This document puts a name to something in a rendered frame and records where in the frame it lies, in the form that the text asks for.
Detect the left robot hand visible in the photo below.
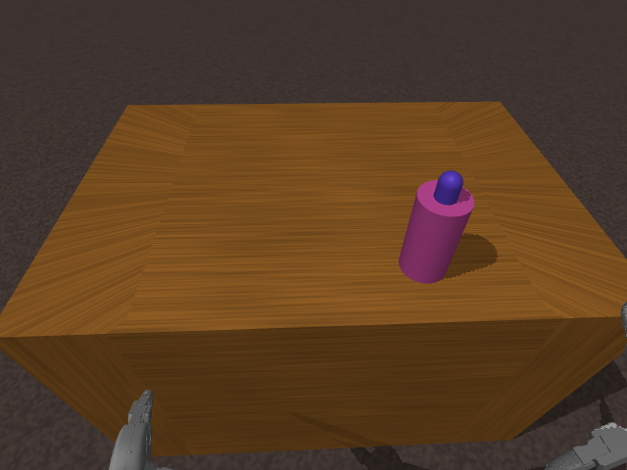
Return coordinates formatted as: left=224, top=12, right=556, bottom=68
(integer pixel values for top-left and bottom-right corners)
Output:
left=109, top=390, right=174, bottom=470

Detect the right robot hand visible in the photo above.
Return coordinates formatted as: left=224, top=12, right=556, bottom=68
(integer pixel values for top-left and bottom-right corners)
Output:
left=545, top=302, right=627, bottom=470

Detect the bottle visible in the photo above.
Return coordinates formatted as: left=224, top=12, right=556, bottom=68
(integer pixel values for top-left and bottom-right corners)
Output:
left=399, top=170, right=474, bottom=284

